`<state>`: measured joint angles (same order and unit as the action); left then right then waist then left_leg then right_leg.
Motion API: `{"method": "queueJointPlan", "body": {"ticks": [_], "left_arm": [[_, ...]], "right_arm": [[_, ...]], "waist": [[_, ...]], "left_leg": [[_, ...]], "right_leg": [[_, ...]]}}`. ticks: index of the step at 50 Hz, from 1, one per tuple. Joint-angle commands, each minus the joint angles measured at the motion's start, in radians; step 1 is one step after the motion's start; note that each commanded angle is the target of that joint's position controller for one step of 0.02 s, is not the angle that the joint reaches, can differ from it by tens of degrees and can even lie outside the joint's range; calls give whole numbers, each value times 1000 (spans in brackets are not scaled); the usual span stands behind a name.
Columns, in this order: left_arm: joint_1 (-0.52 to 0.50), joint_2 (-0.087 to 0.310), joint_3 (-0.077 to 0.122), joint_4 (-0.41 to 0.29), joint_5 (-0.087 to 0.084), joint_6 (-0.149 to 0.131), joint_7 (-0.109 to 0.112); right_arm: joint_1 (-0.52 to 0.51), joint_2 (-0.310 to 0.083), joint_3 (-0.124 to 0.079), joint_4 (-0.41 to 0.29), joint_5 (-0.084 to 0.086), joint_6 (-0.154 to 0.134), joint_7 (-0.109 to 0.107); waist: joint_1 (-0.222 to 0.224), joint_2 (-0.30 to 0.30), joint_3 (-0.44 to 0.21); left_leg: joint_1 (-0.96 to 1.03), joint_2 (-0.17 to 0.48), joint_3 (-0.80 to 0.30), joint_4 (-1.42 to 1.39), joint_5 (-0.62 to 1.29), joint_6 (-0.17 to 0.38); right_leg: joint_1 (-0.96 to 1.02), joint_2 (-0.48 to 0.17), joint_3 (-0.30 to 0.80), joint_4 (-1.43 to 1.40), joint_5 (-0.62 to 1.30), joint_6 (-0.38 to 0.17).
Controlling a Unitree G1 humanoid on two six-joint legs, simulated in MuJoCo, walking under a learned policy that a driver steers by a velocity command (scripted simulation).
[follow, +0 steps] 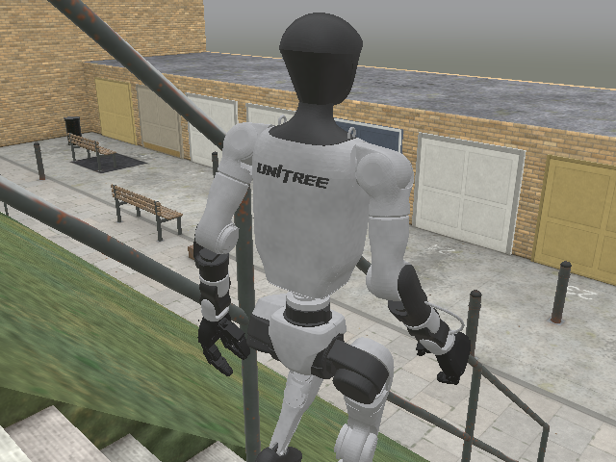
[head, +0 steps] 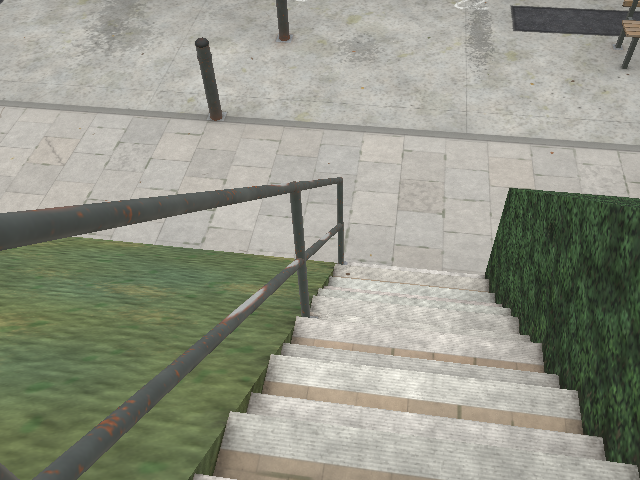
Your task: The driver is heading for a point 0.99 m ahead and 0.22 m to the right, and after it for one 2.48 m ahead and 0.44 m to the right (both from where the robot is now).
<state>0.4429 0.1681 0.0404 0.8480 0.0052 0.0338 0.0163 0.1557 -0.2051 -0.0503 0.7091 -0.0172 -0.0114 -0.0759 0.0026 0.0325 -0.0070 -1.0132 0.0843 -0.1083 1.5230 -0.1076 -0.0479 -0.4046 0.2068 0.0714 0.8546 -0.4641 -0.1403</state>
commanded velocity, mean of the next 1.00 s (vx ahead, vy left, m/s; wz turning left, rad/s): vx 0.50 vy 0.00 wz -0.36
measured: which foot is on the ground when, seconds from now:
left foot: up 0.00-0.30, down 0.32-0.76, up 0.78-1.00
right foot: down 0.00-0.32, up 0.34-0.76, down 0.78-1.00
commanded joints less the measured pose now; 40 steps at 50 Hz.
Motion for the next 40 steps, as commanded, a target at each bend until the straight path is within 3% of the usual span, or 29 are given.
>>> {"method": "queueJointPlan", "body": {"ticks": [1, 2, 4, 5, 6, 9, 13, 14, 15, 16, 17, 18, 20, 21, 22, 23, 24, 25, 26, 27, 28, 30, 31, 33, 36, 37, 38, 39, 40], "left_arm": [[-150, 190, 34, -148, 0, -26, 42], [-15, 149, 31, -85, -39, -47, 46], [80, 99, 10, -57, -70, -44, 73], [80, 99, 9, -65, -52, -32, 93], [66, 83, 0, -57, -40, -35, 90], [-11, 63, -3, -69, -39, -33, 91], [73, 41, -8, -104, -48, -12, 87], [-35, 34, -14, -103, -36, -3, 89], [-87, 37, -11, -99, -30, -5, 59], [-218, 66, -5, -116, -48, -15, 18], [8, -21, -14, -155, -53, -27, 1], [104, 29, -13, -153, -73, -39, -13], [-14, 66, 6, -160, -77, -38, -10], [-98, 68, 8, -201, -68, -19, 10], [-153, 32, -16, -232, -66, -8, 23], [-192, 111, -8, -263, -49, -3, 35], [-164, 61, -10, -238, -8, -11, 33], [-81, -14, -24, -179, 3, -24, 10], [-42, -17, -23, -150, 2, -28, -5], [-149, 51, 6, -183, -25, -36, -16], [-246, 47, 5, -220, -53, -38, -21], [-358, 66, 2, -246, -16, -68, -47], [-384, 64, -2, -252, -15, -74, -69], [-425, 28, -9, -277, -28, -62, -89], [-43, 131, 34, -143, -45, -15, -76], [163, 204, 72, -55, -32, -19, -70], [260, 159, 70, -46, -6, -22, -48], [360, 124, 51, 40, -3, -40, -44], [309, 166, 19, 49, 10, -56, -58]], "right_arm": [[143, -91, -23, -36, -32, 11, 28], [108, -141, -33, -24, -8, -3, 43], [-90, -114, -20, -93, -8, -25, 68], [-162, -85, -10, -118, -32, -42, 85], [-142, -47, -9, -112, -29, -47, 92], [10, -82, -28, -98, -9, -60, 101], [-35, -78, -8, -118, -25, -86, 109], [135, -117, -35, -59, -7, -94, 113], [393, -131, -54, 24, -17, -106, 123], [793, -125, -54, 161, -11, -93, 127], [672, -68, -14, 158, 16, -91, 150], [555, -57, 4, 117, 34, -82, 144], [462, -91, 3, 119, 7, -69, 150], [386, -140, -7, 96, 3, -55, 121], [318, -202, -20, 115, -21, -58, 95], [147, -90, 32, 58, -15, -57, 43], [161, -69, 45, 81, 5, -55, 31], [230, -156, 16, 116, 16, -56, 26], [252, -206, 2, 142, 23, -51, 29], [357, -143, 5, 152, 49, -59, 18], [453, -95, 12, 191, 52, -62, 13], [545, -52, 16, 228, 50, -53, -11], [498, -34, 24, 217, 36, -43, -12], [445, -84, 13, 225, 49, -21, -18], [241, -149, -22, 187, 38, -13, 25], [205, -99, -20, 200, 44, -26, 48], [239, -100, -23, 224, 71, -28, 39], [271, -42, -28, 242, 31, -30, 34], [425, 32, -19, 208, 22, -47, 45]], "waist": [[-122, -88, -84], [-79, -74, -53], [-14, -30, 26], [10, 14, 38], [1, -10, 27], [-55, -178, 27], [49, -122, 124], [-42, -181, 73], [-141, -124, -2], [-333, 29, -78], [-137, 292, -139], [-58, 234, -140], [-33, -73, -28], [17, -95, 39], [34, 53, 137], [88, -92, 273], [93, -124, 221], [114, -82, 155], [110, -53, 110], [25, -16, 138], [-35, 28, 148], [-95, 29, 132], [-80, -18, 135], [-120, 13, 134], [63, 136, 46], [166, 78, -46], [245, 6, -12], [264, -181, 59], [95, -401, -9]], "left_leg": [[-12, -7, -50, -99, 204, -10], [-49, -2, -99, -335, 357, 15], [4, -34, -82, -637, 562, 15], [207, -89, -23, -766, 701, 14], [382, -112, -4, -775, 750, 23], [630, -164, 22, -770, 742, 52], [326, -152, 11, -1094, 416, 54], [596, -84, -14, -1142, 507, 77], [988, -64, 19, -1161, 640, 112], [1368, 104, -82, -1211, 805, 231], [1636, 265, -292, -774, 1183, 379], [1562, 332, -335, -769, 1027, 424], [1162, 278, -242, -909, 657, 382], [918, 276, -303, -982, 210, 364], [696, 330, -443, -1053, 103, 395], [316, 203, -274, -1045, 90, 342], [161, 100, -180, -1040, 106, 296], [168, 91, -177, -1020, 44, 289], [271, 110, -158, -962, 70, 276], [494, 82, -172, -868, -149, 247], [704, 96, -220, -783, -220, 248], [940, 95, -247, -683, -267, 242], [736, 41, -158, -682, -297, 228], [443, 17, -72, -696, -329, 230], [467, 50, -82, -376, -227, 174], [461, 1, -31, -98, -65, 124], [571, -120, 42, 252, -9, 69], [199, -257, 18, 715, -748, 62], [-91, -225, -123, 773, -860, 71]], "right_leg": [[74, -283, 498, -171, 736, -52], [164, -240, 444, -133, 556, -14], [159, -195, 430, -67, 384, -1], [13, -128, 380, -62, 282, 12], [-97, -99, 385, -67, 254, -2], [-221, -7, 378, 73, 256, 4], [205, -15, 442, 315, 521, 20], [97, -28, 475, 465, 624, 20], [-121, 20, 422, 710, 738, 52], [-396, 103, 265, 1308, 219, 123], [-776, 138, 273, 1484, -539, 152], [-877, -24, 302, 1379, -456, 125], [-824, -94, 168, 1320, -275, 85], [-833, -153, 173, 1217, -41, 95], [-815, -203, 193, 1069, 57, 116], [-590, -201, 201, 687, 346, 167], [-310, -203, 97, 512, 528, 171], [-165, -209, 30, 531, 718, 180], [-170, -214, 7, 546, 725, 174], [-415, -261, 140, 378, 897, 137], [-630, -266, 192, 278, 860, 120], [-783, -297, 188, 0, 921, 121], [-519, -287, 102, -194, 1091, 126], [-84, -226, -26, -270, 1134, 158], [145, -284, -11, -201, 1004, 101], [383, -287, -82, -251, 1041, 75], [382, -331, -71, -695, 910, 22], [646, -405, -3, -607, 1069, -35], [791, -476, 51, -71, 1586, -33]]}}
Velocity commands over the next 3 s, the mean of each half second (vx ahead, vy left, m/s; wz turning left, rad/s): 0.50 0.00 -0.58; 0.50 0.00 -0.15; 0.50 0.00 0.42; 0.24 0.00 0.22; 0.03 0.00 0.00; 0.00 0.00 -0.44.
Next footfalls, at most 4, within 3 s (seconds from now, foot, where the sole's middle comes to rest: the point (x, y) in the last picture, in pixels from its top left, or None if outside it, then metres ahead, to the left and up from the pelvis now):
0.32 left None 0.26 0.10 -0.94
0.78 right None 0.43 -0.27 -1.17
1.26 left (382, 472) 0.73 -0.11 -1.36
1.74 right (443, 433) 0.95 -0.35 -1.60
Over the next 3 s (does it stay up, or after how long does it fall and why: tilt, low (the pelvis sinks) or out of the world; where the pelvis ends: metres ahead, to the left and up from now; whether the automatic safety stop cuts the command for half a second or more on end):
stays up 1.14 -0.19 -1.02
